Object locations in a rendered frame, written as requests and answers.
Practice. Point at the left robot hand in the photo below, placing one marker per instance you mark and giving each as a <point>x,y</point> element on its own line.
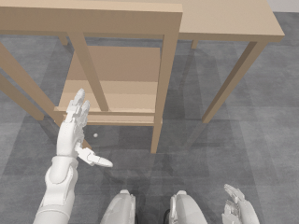
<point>71,131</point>

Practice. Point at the right robot thigh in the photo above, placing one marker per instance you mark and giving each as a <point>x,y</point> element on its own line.
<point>185,210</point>

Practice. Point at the table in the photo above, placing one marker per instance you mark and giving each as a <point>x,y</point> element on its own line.
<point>250,21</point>

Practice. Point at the chair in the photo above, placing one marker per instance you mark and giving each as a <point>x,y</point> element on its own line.
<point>126,86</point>

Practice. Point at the robot left forearm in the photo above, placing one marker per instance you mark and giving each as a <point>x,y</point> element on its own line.
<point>57,203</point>

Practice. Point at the right robot shin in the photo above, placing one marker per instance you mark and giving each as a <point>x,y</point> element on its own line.
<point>171,220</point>

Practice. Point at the right robot hand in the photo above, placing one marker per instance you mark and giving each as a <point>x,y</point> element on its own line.
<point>243,212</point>

